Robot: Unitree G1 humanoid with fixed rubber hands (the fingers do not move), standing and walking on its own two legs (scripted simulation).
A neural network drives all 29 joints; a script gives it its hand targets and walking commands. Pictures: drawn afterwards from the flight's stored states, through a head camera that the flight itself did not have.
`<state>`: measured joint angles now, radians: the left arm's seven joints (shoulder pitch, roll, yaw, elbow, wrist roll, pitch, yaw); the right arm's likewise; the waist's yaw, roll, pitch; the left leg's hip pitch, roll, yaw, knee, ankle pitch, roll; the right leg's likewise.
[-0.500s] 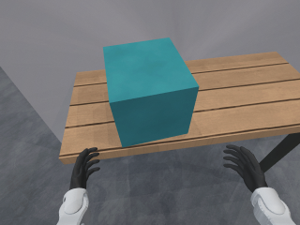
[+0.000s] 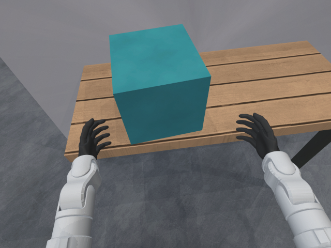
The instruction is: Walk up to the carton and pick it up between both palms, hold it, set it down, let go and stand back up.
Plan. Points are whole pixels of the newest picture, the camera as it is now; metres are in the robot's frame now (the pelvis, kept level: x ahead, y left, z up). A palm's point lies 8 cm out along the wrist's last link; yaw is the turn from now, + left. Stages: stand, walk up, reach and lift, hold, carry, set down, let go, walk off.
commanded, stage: reach and lift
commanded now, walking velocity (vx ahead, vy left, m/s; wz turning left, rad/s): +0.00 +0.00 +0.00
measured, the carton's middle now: (156, 84) +0.55 +0.10 +0.06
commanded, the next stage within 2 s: none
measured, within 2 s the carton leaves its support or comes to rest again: neither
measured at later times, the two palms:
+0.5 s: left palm (82, 124) +0.37 +0.26 +0.09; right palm (249, 108) +0.44 -0.15 +0.09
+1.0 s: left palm (83, 100) +0.42 +0.26 +0.12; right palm (243, 81) +0.50 -0.13 +0.12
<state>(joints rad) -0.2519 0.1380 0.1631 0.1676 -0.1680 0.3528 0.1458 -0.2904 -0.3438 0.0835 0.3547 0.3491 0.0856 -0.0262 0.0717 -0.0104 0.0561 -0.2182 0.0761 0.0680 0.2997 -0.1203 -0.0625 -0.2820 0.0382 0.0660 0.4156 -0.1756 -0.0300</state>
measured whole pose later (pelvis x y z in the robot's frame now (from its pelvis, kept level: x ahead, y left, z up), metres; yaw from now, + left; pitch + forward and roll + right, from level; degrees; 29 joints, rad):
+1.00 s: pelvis +0.01 +0.00 -0.01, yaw +2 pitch +18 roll -1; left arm -0.84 0.26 0.14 0.55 -0.24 0.49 0.17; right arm -0.92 -0.44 0.11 0.78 0.45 0.25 -0.02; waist 0.11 -0.01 -0.16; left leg -0.59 0.09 0.00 0.42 -0.15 -0.07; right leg -0.58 0.05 0.02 0.42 -0.15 -0.02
